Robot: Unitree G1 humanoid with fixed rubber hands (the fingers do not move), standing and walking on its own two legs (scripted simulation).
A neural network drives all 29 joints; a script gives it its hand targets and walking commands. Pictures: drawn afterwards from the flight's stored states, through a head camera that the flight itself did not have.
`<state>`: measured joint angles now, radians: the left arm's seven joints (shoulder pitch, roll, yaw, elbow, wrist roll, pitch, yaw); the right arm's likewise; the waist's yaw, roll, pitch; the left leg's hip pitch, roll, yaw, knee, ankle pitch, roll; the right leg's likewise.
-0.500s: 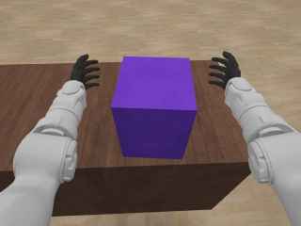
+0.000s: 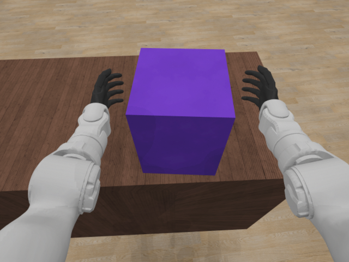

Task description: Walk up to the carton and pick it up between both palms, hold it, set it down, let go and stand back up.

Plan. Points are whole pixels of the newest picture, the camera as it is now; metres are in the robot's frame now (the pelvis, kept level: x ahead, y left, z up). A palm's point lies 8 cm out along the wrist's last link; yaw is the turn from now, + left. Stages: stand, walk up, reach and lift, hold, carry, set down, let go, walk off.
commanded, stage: reach and lift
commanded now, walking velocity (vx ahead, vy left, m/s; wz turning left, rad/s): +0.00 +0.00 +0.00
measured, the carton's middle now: (180, 116) +0.48 +0.01 +0.04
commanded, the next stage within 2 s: none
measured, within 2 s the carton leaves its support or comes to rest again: neither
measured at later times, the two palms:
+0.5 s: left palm (116, 101) +0.47 +0.16 +0.11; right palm (247, 102) +0.46 -0.14 +0.11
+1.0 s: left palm (116, 106) +0.46 +0.16 +0.11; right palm (246, 108) +0.45 -0.13 +0.10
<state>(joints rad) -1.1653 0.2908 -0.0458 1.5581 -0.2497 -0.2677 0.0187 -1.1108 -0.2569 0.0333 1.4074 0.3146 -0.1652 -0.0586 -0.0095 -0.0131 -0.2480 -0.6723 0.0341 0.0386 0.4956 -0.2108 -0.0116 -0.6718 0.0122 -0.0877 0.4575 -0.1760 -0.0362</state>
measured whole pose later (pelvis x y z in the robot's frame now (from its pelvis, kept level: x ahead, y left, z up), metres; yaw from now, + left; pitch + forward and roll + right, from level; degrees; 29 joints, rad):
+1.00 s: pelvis +0.03 +0.02 +0.02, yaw -1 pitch +8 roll -1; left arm -0.91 -0.09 0.64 0.94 0.50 -0.02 0.00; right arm -0.86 0.12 -0.80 0.91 -0.57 -0.13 0.01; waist 0.03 -0.03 -0.04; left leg -0.27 0.02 0.07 0.34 -0.21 0.01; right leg -0.27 0.01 -0.05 0.28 -0.16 -0.01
